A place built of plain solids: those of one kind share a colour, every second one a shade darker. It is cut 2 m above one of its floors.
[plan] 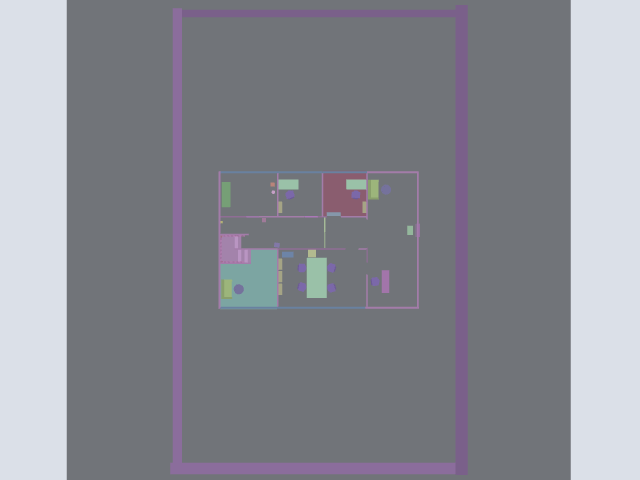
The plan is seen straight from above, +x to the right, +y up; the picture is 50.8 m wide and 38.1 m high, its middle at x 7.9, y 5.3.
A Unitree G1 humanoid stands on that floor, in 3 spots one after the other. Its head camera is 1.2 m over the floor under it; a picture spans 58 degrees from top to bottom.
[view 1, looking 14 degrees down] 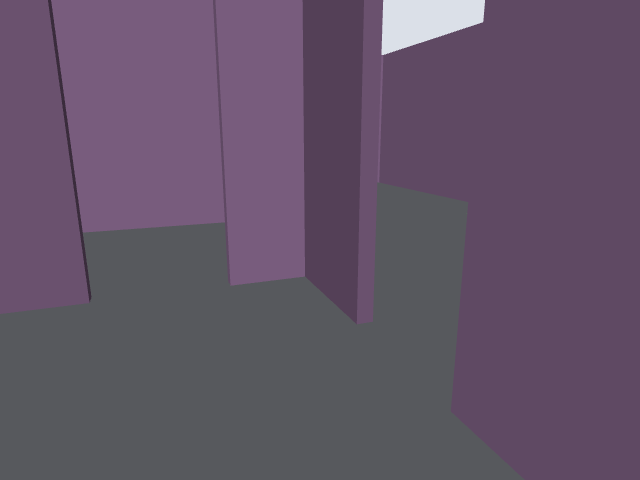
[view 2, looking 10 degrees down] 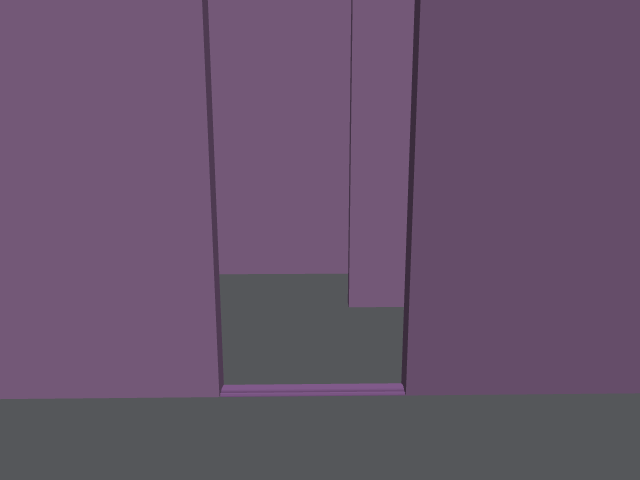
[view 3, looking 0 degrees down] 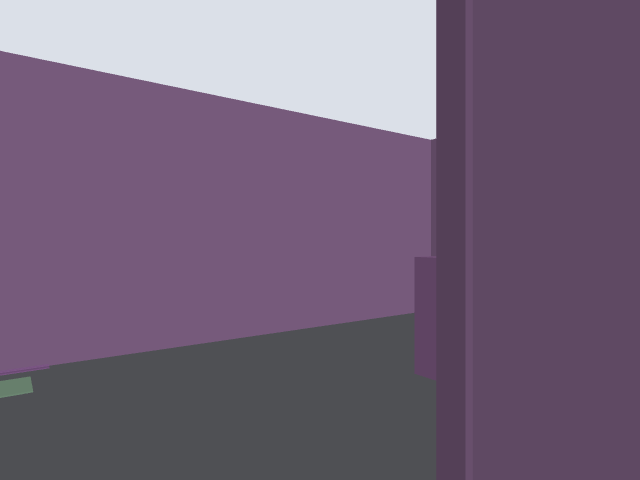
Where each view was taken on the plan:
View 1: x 10.44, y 1.20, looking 69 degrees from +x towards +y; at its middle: wall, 3.28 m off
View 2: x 2.56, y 9.30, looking -91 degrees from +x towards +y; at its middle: wall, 4.72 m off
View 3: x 10.74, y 5.87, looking -36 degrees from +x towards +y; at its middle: wall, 6.01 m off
